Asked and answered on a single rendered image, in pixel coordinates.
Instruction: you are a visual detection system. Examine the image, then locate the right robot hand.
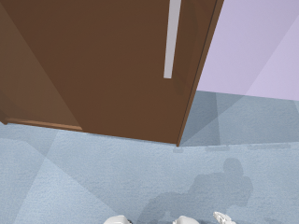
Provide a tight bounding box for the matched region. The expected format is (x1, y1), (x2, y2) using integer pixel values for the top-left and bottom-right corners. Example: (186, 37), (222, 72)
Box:
(213, 211), (236, 224)

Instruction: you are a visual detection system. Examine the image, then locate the wardrobe door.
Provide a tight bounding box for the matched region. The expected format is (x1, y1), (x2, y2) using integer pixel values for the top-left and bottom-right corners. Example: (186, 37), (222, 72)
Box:
(0, 0), (216, 144)
(0, 3), (80, 127)

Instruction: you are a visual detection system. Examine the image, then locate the handle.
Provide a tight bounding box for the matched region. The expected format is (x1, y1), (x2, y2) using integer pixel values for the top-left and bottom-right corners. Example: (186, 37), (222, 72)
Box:
(164, 0), (181, 78)

